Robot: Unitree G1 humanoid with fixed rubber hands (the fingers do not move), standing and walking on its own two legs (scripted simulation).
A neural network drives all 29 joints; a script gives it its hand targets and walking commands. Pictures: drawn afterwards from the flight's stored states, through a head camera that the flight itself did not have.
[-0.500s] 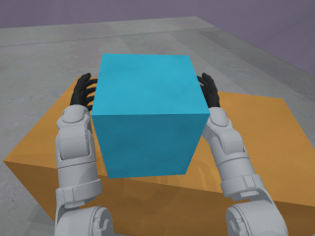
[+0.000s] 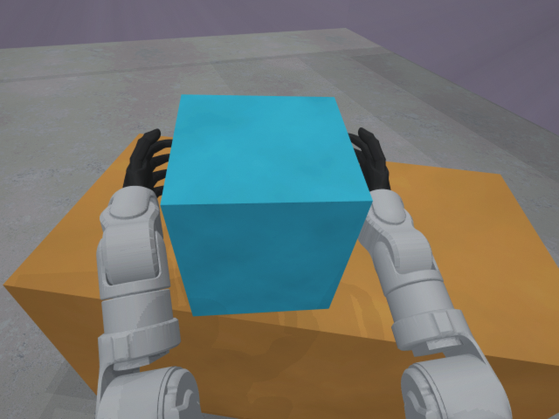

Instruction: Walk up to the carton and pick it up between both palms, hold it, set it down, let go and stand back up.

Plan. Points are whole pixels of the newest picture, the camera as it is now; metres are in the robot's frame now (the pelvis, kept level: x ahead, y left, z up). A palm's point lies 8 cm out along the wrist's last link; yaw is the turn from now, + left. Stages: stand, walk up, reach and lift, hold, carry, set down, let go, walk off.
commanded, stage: hold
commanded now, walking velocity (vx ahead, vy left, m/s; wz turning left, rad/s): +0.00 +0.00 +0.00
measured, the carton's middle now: (261, 210) +0.38 +0.01 +0.15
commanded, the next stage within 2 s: none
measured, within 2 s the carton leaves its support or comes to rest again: neither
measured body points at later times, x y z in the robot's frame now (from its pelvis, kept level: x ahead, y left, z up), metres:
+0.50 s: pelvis +0.00 +0.00 +0.00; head -0.03 +0.02 +0.45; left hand +0.38 +0.16 +0.20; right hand +0.38 -0.14 +0.19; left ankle +0.01 +0.11 -0.75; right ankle +0.04 -0.10 -0.75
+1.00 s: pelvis +0.00 +0.00 +0.00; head -0.04 +0.02 +0.45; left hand +0.37 +0.16 +0.20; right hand +0.38 -0.14 +0.19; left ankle +0.01 +0.11 -0.75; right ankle +0.04 -0.10 -0.75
